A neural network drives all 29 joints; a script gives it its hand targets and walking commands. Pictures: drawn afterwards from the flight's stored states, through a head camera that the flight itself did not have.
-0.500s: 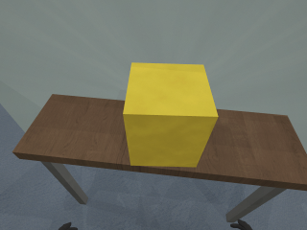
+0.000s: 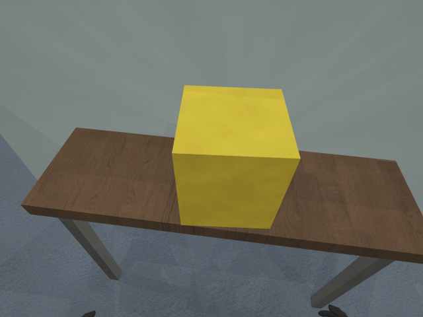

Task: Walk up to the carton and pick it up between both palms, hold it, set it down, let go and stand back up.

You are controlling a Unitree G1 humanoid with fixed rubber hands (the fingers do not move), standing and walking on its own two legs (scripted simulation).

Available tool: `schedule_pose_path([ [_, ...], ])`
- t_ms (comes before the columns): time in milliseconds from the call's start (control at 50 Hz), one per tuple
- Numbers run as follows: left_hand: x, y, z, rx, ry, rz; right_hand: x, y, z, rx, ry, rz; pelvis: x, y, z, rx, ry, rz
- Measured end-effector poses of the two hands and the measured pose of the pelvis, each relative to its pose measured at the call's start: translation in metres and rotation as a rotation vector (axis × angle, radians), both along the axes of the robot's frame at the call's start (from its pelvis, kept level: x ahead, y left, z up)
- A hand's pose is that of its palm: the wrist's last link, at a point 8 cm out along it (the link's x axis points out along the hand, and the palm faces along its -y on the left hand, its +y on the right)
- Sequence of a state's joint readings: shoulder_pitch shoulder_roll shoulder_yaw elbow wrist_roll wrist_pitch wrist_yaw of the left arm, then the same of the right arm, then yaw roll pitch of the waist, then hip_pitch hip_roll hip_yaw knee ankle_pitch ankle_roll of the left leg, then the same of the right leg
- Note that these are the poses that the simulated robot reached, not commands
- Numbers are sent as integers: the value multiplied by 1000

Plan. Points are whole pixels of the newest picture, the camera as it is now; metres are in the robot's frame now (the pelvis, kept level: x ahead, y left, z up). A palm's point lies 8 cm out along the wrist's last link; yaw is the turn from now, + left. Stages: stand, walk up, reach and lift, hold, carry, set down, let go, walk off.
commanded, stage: reach and lift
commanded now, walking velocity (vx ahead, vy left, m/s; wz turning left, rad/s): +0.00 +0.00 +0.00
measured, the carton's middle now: (229, 160) +0.43 -0.03 +0.04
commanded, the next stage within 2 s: none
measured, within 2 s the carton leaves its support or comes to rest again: neither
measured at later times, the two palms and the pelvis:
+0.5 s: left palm out of the picture +0.12 +0.22 -0.06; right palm out of the picture +0.09 -0.25 -0.06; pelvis -0.06 -0.02 +0.01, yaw -4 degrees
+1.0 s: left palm (107, 281) +0.19 +0.18 +0.00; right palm (344, 291) +0.18 -0.22 -0.01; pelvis -0.06 -0.02 +0.01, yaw -2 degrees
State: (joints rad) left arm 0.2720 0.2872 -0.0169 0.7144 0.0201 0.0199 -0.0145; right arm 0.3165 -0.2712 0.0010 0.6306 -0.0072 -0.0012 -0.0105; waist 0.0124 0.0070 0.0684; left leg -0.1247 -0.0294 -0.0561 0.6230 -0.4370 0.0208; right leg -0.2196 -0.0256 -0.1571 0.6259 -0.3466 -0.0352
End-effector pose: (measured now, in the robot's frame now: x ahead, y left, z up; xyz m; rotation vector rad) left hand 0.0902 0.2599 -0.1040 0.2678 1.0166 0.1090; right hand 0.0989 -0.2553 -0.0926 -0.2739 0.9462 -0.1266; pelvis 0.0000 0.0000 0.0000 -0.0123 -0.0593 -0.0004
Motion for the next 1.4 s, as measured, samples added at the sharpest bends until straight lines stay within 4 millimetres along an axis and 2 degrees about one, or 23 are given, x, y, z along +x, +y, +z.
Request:
schedule_pose_path([
  [60,5,3,-3,28,34,20,5,-6,-9,4,-33,-11,-6,-1,-5,-3,33,-21],
  [120,26,3,0,52,14,23,15,-10,-16,31,-89,-20,-18,-2,-11,-13,27,-45],
  [180,49,-5,16,41,-86,13,20,-9,-11,44,-157,5,-27,-4,-10,-18,-7,-54],
  [240,59,-18,35,14,-177,7,15,-6,1,51,-199,21,-32,-7,-3,-11,-32,-58],
  [300,55,-28,44,-13,-202,11,5,-6,13,49,-216,13,-36,-10,4,-2,-43,-56],
  [380,40,-34,45,-26,-194,30,-5,-6,25,46,-232,-4,-43,-14,9,7,-47,-58],
  [500,25,-39,46,-25,-226,50,-7,4,33,82,-263,-12,-57,-18,9,14,-64,-66],
  [580,30,-45,53,-33,-278,44,1,14,37,113,-301,-16,-65,-19,7,17,-76,-65],
  [720,56,-56,76,-51,-382,32,28,25,53,159,-392,-17,-71,-19,4,22,-91,-56],
  [960,94,-74,106,-93,-504,51,74,31,85,199,-507,-16,-64,-16,7,25,-70,-37],
  [1060,103,-75,109,-106,-525,62,84,30,88,198,-514,-14,-55,-13,11,22,-46,-36],
  [1220,115,-69,110,-105,-580,67,95,17,93,174,-552,-10,-36,-6,15,12,-5,-40],
  [1400,141,-70,124,-118,-696,24,118,11,109,186,-656,21,-13,2,17,-6,14,-45],
])
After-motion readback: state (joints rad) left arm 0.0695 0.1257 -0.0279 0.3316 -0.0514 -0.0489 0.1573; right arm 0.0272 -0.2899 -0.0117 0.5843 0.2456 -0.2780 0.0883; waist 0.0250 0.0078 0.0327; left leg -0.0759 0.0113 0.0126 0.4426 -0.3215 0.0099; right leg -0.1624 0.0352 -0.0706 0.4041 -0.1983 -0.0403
